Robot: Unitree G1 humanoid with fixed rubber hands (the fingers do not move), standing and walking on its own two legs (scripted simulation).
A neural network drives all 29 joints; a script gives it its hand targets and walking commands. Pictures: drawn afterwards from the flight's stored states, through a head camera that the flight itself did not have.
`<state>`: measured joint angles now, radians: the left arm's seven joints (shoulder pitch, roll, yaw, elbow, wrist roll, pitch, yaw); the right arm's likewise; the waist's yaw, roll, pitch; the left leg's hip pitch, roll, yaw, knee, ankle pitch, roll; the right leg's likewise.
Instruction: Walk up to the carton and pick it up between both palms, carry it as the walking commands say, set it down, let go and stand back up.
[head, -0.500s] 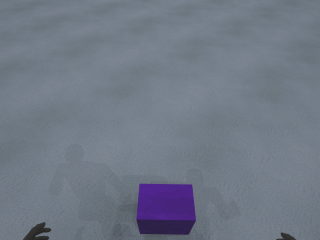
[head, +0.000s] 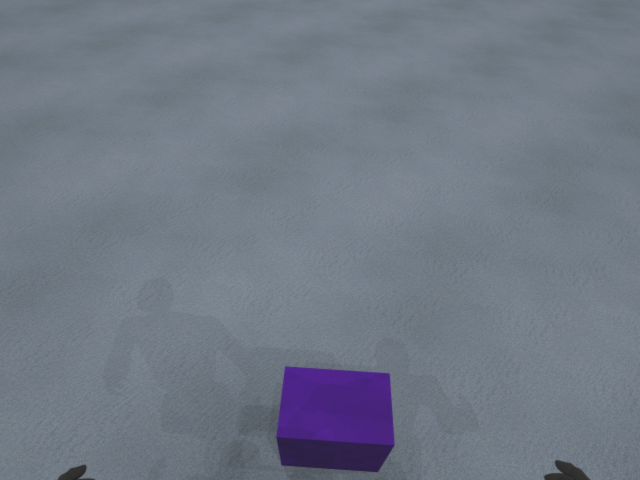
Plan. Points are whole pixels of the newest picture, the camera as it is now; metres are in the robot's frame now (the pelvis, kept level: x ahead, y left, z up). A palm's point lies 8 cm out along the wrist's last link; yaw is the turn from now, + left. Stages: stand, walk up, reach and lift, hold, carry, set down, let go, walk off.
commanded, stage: walk up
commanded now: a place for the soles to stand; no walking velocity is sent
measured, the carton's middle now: (333, 421) +0.41 -0.03 -0.63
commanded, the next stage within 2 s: none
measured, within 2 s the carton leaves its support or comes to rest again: neither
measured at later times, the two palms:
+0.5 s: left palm out of the picture +0.12 +0.34 -0.09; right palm out of the picture +0.13 -0.33 -0.09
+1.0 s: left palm out of the picture +0.10 +0.33 -0.09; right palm out of the picture +0.17 -0.31 -0.09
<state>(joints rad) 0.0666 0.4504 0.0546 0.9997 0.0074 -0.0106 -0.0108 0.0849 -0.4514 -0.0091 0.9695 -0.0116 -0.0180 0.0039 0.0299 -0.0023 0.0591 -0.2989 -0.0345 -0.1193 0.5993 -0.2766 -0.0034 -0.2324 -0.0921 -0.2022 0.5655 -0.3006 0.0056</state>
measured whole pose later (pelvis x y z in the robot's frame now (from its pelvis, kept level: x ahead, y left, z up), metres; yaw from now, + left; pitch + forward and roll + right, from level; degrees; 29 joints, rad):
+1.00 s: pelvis +0.02 -0.01 +0.00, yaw +4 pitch -1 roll +0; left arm 0.08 0.42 0.04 1.00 0.00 -0.01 0.00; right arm 0.08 -0.43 0.00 0.95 -0.01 -0.02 0.00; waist 0.02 0.01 0.07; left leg -0.25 -0.05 -0.13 0.56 -0.28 0.00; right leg -0.18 -0.06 -0.15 0.53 -0.33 0.00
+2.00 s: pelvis -0.02 -0.08 +0.01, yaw +3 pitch -2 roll +0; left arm 0.07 0.40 0.03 1.03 -0.01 -0.02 -0.01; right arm 0.07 -0.40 0.00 1.04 -0.01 -0.04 0.00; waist 0.01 -0.01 0.03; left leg -0.17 0.00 -0.06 0.39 -0.18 -0.02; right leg -0.16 0.00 0.02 0.38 -0.18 0.00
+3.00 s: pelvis -0.02 -0.06 +0.00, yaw +2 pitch -1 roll +0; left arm 0.09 0.38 0.11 0.68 0.04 0.13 -0.05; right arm 0.09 -0.37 -0.15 0.66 -0.05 0.15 0.08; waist 0.01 0.02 0.14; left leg -0.28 -0.03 -0.03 0.58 -0.29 0.01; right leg -0.28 -0.02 0.05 0.57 -0.28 0.03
